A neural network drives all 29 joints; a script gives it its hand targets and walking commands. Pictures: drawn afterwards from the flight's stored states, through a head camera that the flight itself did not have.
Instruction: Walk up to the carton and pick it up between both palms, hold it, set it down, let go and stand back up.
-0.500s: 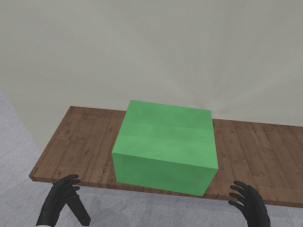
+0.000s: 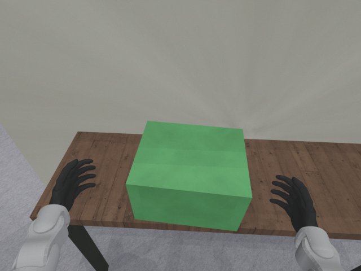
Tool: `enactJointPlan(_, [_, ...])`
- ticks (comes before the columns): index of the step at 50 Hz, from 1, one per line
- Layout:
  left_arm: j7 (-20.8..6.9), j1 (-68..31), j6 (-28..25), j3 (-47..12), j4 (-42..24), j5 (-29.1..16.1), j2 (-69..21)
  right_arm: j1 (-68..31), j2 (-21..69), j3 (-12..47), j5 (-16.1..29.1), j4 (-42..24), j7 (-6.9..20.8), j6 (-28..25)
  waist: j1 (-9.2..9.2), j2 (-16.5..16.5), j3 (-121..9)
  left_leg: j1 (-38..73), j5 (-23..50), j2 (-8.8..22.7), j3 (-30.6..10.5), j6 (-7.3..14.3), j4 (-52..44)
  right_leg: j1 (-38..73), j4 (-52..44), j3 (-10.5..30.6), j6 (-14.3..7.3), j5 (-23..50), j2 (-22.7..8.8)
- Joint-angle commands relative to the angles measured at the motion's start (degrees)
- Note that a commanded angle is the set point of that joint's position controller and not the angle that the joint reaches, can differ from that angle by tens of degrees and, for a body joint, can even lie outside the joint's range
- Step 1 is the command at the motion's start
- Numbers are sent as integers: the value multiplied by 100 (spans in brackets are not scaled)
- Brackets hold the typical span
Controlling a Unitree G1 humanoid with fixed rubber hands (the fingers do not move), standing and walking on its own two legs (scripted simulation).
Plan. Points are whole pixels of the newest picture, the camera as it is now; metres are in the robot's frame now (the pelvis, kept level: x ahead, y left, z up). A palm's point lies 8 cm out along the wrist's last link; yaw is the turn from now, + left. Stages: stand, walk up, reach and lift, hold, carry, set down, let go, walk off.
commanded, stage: reach and lift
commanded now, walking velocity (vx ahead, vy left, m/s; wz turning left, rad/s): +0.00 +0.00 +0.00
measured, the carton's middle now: (189, 173) +0.42 +0.01 -0.04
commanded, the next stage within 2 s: none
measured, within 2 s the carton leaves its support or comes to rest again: neither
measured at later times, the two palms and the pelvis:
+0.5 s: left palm (75, 154) +0.35 +0.27 +0.10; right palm (297, 172) +0.34 -0.22 +0.09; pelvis +0.00 +0.01 +0.00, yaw +0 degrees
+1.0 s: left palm (77, 126) +0.40 +0.28 +0.13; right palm (282, 137) +0.42 -0.20 +0.12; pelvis -0.01 +0.00 -0.01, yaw +1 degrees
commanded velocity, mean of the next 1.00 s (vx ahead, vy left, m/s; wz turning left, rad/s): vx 0.00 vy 0.00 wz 0.00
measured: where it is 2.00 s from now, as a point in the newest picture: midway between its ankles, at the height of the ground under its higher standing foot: outside the picture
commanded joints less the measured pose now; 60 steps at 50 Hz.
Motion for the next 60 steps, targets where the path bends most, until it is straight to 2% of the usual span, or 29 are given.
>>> enactJointPlan(1, [-37,-1326,-44,344,-612,8,790,-1419,-738,-268,56,-667,0,-135,25,113,-819,605,1157,-156,-52,40,-43,-350,-370,177,0,768,-44])
enactJointPlan(14, [-7,-2791,509,450,-189,233,799,-2940,-1247,-257,308,388,83,24,-70,198,-1513,860,1830,-121,-84,-42,164,-484,-275,20,13,1207,102])
enactJointPlan(22, [22,-3825,728,462,411,287,938,-4033,-1485,-180,447,1141,152,94,-42,210,-1898,755,1876,-120,-71,-41,268,-634,-197,-50,54,1301,156])
enactJointPlan(28, [13,-4658,709,345,1097,221,1106,-4896,-1579,-87,502,1781,168,97,-36,159,-2193,580,1792,-125,-52,-12,346,-728,-116,-101,82,1339,168])
enactJointPlan(39, [-10,-6227,161,-104,2784,-56,1434,-6441,-1585,281,630,3157,155,-93,16,70,-2763,129,1647,-143,-48,30,516,-796,78,-144,104,1540,118])
enactJointPlan(51, [20,-7633,-424,-832,4363,-421,1480,-7751,-1804,526,847,4627,181,-446,-119,267,-3595,-92,1964,-113,-138,-67,892,-1395,287,-302,45,1642,176])
enactJointPlan(55, [-18,-7577,-651,-1056,4983,-519,1314,-7742,-1777,707,961,5179,229,-599,-118,262,-3611,-122,2120,-104,-157,-104,1002,-1673,360,-341,33,1645,201])
enactJointPlan(60, [-64,-7480,-1152,-1194,5528,-520,1099,-7741,-1554,1003,1102,5602,280,-960,13,219,-3510,-405,2150,-97,-158,-121,1111,-2067,505,-371,65,1509,183])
